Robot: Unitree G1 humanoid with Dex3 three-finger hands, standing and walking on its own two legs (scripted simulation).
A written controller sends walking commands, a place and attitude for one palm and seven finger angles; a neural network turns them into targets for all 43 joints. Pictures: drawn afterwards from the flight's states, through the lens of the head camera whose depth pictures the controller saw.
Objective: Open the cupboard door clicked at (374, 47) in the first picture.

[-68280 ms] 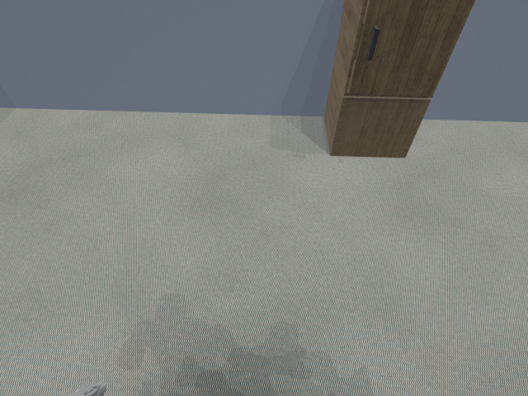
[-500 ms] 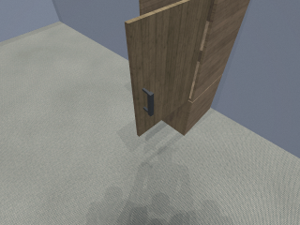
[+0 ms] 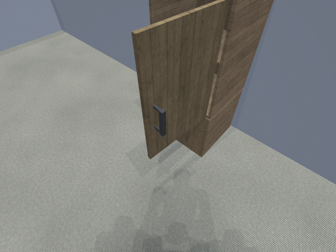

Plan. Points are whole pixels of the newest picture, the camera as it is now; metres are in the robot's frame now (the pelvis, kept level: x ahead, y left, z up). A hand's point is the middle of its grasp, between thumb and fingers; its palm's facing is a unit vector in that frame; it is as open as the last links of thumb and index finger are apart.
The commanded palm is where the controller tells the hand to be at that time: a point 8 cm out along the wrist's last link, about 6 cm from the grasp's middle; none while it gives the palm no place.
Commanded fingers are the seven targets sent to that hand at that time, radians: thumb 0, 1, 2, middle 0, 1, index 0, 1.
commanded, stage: look to check the result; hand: left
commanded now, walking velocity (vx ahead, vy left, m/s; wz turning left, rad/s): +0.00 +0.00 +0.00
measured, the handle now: (159, 120) +0.58 +0.07 -0.09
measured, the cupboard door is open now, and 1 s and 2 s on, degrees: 85 85 85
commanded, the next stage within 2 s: stand and wait in 0.54 s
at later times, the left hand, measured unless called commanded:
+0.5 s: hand out of the picture -0.01 +0.13 -0.17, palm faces +0.07 -0.98 -0.17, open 7.4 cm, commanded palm none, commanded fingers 0.00 0.90 0.90 -0.20 -0.30 -0.20 -0.30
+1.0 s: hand out of the picture +0.00 +0.13 -0.17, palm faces +0.07 -0.98 -0.18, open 7.4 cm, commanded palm none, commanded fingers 0.00 0.90 0.90 -0.20 -0.30 -0.20 -0.30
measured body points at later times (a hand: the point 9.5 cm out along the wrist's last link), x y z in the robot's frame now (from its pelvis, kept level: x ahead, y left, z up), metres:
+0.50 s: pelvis +0.02 -0.02 +0.00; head +0.04 -0.03 +0.45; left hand -0.01 +0.19 -0.16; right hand +0.01 -0.23 -0.17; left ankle +0.04 +0.11 -0.74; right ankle -0.04 -0.09 -0.74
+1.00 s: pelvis +0.03 -0.03 +0.00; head +0.05 -0.03 +0.45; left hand +0.00 +0.18 -0.16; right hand +0.02 -0.23 -0.17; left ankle +0.04 +0.11 -0.74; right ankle -0.04 -0.09 -0.74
